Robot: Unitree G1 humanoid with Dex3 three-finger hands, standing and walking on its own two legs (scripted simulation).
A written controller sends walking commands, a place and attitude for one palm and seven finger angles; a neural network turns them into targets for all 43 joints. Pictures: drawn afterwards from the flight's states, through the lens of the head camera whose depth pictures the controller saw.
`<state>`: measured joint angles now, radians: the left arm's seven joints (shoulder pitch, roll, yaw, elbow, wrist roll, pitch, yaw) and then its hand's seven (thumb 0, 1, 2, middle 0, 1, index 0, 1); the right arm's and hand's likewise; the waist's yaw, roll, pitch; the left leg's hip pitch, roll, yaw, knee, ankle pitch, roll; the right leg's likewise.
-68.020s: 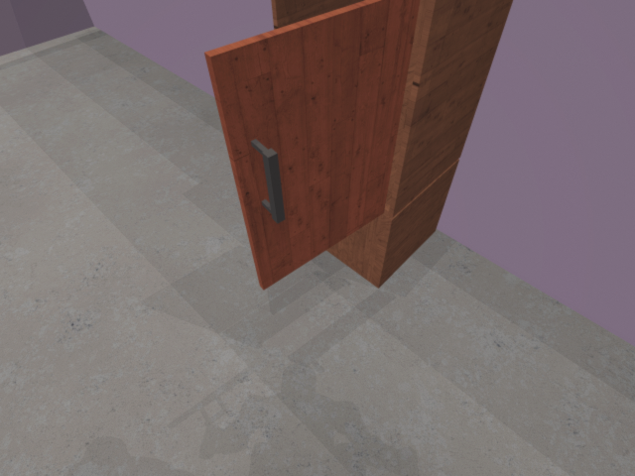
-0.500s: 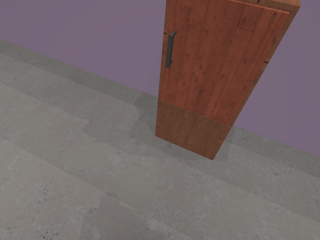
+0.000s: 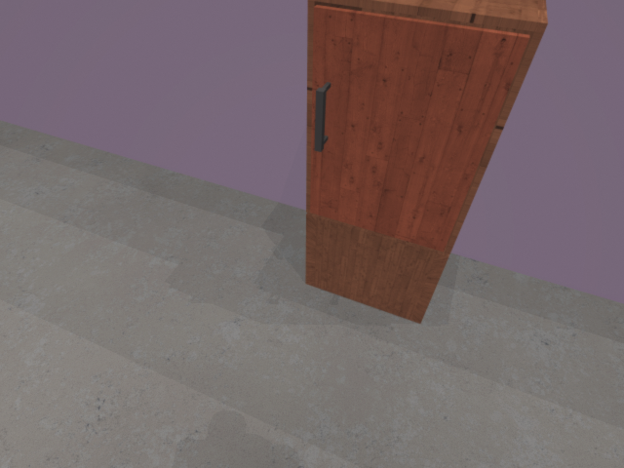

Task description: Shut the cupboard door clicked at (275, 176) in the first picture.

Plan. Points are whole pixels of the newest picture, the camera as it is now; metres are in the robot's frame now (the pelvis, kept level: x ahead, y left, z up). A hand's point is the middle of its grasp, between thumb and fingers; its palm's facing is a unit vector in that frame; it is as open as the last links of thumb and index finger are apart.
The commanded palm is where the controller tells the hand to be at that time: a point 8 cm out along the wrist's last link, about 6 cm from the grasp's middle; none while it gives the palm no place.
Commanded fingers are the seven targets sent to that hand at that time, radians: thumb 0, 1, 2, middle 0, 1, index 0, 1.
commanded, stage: let the arm hang, fingers relaxed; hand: left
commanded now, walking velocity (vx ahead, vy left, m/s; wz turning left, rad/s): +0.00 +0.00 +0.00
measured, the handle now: (323, 117) +0.89 +0.01 +0.01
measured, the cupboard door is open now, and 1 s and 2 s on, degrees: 0 0 0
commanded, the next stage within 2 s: look to check the result in 0.16 s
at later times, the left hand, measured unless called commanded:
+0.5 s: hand out of the picture -0.03 +0.16 -0.18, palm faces +0.02 -0.98 -0.20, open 7.4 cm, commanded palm none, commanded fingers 0.00 0.90 0.90 -0.20 -0.30 -0.20 -0.30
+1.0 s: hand out of the picture +0.02 +0.17 -0.17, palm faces +0.01 -0.98 -0.22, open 7.4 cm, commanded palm none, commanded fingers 0.00 0.90 0.90 -0.20 -0.30 -0.20 -0.30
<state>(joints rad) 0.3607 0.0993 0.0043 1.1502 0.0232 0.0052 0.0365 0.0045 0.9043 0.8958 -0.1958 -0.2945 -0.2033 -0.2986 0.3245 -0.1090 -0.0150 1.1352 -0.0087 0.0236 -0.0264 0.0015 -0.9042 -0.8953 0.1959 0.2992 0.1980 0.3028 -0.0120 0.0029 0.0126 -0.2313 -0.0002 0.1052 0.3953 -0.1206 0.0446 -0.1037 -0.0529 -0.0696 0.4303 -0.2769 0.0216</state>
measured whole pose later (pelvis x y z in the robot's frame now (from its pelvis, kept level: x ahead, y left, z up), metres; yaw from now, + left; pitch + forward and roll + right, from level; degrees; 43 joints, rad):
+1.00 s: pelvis +0.03 -0.02 +0.00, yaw +0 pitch -2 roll +0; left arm 0.26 0.18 0.01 1.15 0.02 0.00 0.03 0.01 0.90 0.90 -0.20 -0.29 -0.20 -0.30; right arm 0.21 -0.19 -0.01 1.13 -0.01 0.01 -0.02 0.00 -0.90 -0.90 0.20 0.30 0.20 0.30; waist -0.01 0.00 0.06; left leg -0.19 0.02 0.09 0.38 -0.14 0.02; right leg -0.03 -0.03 -0.08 0.35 -0.28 0.00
